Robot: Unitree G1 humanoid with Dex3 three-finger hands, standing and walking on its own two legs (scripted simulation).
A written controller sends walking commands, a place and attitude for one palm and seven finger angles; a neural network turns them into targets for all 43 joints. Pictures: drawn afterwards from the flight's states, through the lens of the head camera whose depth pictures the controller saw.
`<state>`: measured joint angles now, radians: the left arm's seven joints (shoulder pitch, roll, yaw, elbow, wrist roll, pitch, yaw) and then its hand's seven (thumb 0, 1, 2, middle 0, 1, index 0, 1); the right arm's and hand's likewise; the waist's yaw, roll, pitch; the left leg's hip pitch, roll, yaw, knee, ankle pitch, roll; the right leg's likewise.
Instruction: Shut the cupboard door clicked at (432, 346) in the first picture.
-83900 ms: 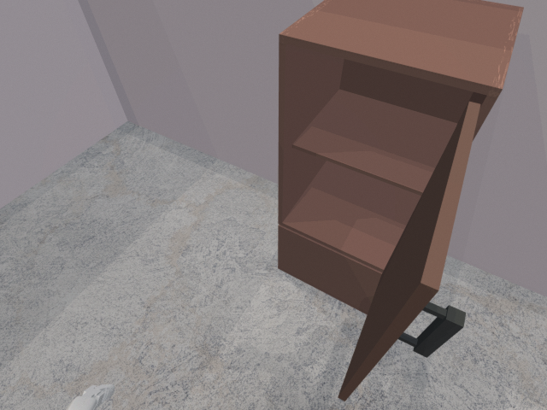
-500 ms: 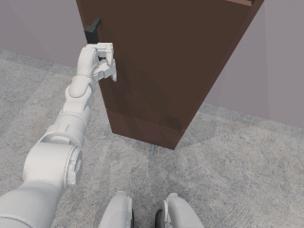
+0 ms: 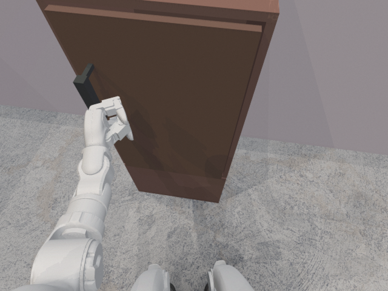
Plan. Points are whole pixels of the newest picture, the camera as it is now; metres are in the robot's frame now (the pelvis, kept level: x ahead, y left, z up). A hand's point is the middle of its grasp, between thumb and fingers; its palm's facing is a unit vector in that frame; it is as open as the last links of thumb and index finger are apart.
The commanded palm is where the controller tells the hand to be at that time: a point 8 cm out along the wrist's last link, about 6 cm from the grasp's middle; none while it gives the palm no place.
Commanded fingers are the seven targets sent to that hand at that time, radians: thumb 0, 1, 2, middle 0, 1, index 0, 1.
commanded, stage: pull the fist back off the door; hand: left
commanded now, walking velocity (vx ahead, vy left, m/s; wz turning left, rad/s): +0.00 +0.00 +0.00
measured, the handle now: (95, 95) +0.53 +0.19 +0.07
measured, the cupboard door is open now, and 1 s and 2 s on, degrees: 0 0 0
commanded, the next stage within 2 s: draw the hand back to the body in 0.28 s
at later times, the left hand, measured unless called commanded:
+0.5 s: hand (121, 148) +0.38 +0.11 +0.08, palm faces +0.00 -1.00 -0.03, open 3.1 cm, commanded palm +0.34 +0.18 +0.09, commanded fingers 0.00 0.90 0.90 -1.30 -1.50 -1.30 -1.50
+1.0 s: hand (60, 179) +0.29 +0.18 +0.15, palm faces +0.09 -0.98 -0.18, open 3.1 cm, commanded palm +0.26 +0.24 +0.16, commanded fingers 0.00 0.90 0.90 -1.00 -1.17 -1.00 -1.17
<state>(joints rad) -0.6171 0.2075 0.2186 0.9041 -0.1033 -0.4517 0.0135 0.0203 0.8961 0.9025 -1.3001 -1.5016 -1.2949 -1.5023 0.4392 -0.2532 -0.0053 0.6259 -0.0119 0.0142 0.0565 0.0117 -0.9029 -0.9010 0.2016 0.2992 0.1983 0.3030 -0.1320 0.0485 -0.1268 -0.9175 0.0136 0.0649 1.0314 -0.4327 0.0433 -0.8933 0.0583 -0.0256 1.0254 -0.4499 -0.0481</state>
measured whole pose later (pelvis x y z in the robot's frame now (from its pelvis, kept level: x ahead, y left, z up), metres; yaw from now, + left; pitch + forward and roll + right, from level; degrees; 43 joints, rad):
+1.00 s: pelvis +0.03 -0.01 +0.05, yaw +2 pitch +3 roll +0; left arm 0.14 0.26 0.09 0.03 -0.15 -0.15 -0.06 0.02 0.89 0.90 -1.22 -1.41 -1.21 -1.41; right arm 0.24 -0.26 0.01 0.56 0.05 -0.02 -0.07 0.02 -0.90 -0.90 0.20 0.30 0.20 0.30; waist 0.00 0.06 -0.07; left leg -0.41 -0.02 0.03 0.70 -0.35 0.03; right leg -0.38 0.04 -0.04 0.70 -0.38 -0.05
